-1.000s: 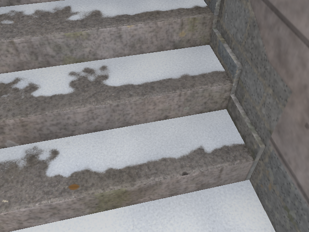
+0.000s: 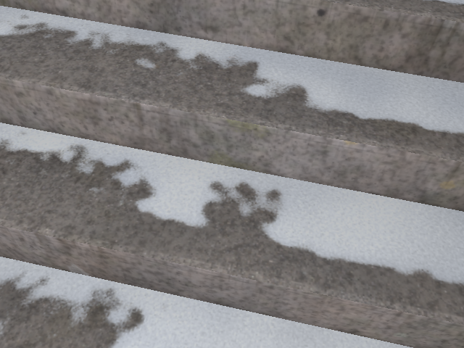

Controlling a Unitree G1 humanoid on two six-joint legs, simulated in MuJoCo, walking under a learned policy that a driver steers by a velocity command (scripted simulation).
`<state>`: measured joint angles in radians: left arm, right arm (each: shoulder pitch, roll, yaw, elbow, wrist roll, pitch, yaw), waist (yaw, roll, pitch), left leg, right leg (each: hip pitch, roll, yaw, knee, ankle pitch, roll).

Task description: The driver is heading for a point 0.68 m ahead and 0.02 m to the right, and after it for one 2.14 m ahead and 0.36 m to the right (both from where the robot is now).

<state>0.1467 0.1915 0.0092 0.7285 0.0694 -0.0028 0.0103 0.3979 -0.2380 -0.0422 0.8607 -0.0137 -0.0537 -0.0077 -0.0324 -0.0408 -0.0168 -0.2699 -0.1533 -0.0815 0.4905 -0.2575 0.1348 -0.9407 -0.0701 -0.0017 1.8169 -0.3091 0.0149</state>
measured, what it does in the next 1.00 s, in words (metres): climbs: right foot 0.17 m higher, then left foot 0.17 m higher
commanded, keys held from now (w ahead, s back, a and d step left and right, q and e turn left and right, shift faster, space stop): w+q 0.12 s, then w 0.66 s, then e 0.22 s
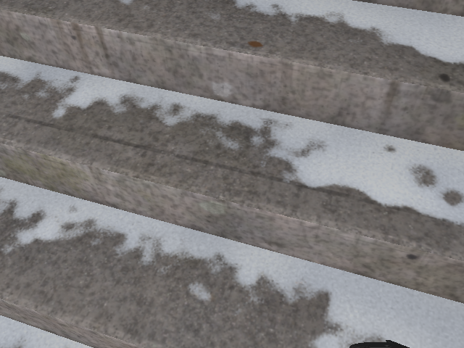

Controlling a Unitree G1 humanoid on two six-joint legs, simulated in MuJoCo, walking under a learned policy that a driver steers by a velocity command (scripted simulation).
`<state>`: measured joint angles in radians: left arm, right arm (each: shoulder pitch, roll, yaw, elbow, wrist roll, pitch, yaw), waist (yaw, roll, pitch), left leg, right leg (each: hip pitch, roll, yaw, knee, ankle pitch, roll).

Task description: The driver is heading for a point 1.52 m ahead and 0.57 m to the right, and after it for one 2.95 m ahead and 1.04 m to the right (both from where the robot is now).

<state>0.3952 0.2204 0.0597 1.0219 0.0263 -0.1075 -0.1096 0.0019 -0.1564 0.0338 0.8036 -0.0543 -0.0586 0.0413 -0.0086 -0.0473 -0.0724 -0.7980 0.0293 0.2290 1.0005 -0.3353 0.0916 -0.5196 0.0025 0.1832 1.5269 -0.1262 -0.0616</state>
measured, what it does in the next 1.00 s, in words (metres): climbs, turning right: right foot, then left foot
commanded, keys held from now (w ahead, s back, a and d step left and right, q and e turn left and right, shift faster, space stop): e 0.86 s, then no key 0.14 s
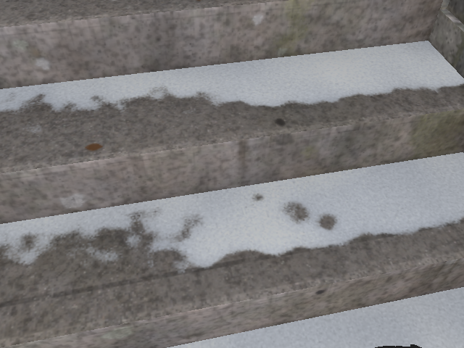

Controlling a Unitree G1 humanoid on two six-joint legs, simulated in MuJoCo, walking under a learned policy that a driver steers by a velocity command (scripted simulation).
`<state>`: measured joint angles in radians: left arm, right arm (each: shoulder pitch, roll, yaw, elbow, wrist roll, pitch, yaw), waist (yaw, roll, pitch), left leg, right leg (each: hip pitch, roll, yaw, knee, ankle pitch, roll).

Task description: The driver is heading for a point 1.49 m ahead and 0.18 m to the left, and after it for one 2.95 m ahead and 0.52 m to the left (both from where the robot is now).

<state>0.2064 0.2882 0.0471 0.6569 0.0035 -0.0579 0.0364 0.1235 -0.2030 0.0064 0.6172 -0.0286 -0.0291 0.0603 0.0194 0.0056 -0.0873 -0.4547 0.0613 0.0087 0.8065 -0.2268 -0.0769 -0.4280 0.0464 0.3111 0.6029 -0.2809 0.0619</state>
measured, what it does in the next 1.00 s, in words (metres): steps on the spot: right foot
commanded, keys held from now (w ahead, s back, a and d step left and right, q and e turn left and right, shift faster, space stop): no key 1.00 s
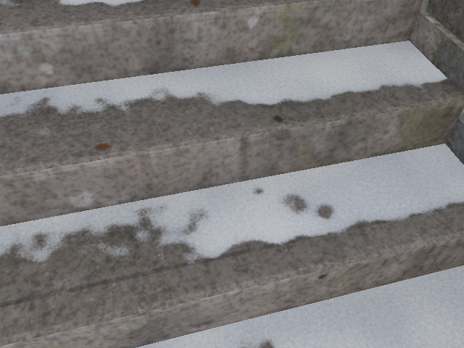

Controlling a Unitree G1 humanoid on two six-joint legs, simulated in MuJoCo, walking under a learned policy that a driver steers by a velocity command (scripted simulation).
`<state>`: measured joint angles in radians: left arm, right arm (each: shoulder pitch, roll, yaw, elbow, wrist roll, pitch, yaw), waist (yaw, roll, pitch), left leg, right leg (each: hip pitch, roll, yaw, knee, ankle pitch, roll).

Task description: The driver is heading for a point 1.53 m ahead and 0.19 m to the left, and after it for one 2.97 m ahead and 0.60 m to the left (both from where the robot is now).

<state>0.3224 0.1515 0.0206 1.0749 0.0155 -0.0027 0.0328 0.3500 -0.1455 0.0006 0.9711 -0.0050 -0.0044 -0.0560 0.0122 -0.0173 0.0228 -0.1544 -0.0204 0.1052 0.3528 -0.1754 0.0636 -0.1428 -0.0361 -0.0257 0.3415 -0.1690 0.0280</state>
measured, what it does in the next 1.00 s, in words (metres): walks ahead: right foot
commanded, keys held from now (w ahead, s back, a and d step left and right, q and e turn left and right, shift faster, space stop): no key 0.44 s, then w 0.56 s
